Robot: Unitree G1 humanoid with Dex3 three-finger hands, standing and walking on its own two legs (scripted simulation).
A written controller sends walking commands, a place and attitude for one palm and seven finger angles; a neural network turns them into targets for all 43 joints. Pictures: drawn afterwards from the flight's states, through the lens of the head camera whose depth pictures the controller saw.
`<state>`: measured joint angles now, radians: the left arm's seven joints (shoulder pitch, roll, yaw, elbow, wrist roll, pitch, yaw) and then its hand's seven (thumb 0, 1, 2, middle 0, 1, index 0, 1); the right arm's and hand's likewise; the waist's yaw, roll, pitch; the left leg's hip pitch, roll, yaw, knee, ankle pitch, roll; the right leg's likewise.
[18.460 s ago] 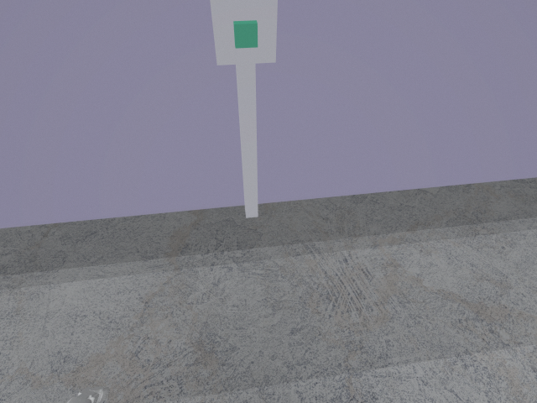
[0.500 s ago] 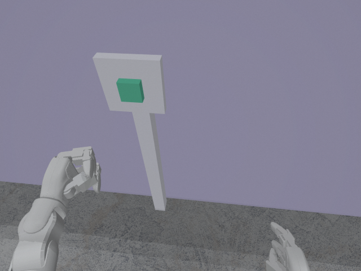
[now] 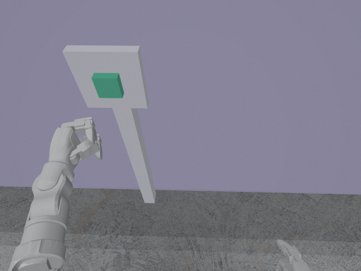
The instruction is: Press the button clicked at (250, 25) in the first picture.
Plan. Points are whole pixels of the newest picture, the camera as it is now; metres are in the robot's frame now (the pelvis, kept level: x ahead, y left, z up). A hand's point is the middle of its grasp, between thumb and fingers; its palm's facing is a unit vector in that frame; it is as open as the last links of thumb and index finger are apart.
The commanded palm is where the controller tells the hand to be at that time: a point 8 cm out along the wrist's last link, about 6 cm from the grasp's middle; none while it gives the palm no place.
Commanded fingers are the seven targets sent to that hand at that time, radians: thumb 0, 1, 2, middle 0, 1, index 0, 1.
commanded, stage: aim a knuckle at the button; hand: left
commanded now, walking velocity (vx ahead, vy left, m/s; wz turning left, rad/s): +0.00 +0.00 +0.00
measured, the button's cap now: (109, 85) +0.54 +0.21 +0.12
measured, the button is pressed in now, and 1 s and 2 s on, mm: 0 0 4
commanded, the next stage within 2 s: press the button with the knuckle in 1.18 s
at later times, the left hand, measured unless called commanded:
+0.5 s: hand (111, 119) +0.44 +0.19 +0.09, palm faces +0.01 -1.00 -0.01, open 3.1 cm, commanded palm +0.41 +0.24 +0.09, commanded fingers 0.00 0.90 0.90 -1.30 -1.50 -1.30 -1.50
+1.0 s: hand (114, 120) +0.44 +0.19 +0.09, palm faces +0.00 -1.00 -0.01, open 3.1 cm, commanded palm +0.41 +0.24 +0.09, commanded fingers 0.00 0.90 0.90 -1.30 -1.50 -1.30 -1.50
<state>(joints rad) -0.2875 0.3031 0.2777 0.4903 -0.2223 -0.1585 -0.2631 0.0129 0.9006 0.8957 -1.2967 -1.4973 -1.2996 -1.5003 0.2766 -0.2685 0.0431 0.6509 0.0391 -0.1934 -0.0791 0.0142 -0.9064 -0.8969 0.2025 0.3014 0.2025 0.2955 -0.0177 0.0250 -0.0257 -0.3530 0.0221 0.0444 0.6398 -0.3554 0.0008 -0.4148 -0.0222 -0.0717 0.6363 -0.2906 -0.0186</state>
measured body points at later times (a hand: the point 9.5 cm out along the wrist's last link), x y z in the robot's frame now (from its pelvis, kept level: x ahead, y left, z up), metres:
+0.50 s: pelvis +0.00 +0.01 -0.01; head +0.06 +0.01 +0.44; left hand +0.43 +0.25 +0.09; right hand +0.07 -0.25 -0.12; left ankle -0.02 +0.12 -0.72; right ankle +0.02 -0.11 -0.72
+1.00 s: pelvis +0.00 +0.01 -0.01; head +0.06 +0.01 +0.44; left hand +0.43 +0.24 +0.09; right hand +0.06 -0.25 -0.13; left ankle -0.02 +0.12 -0.72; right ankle +0.02 -0.11 -0.72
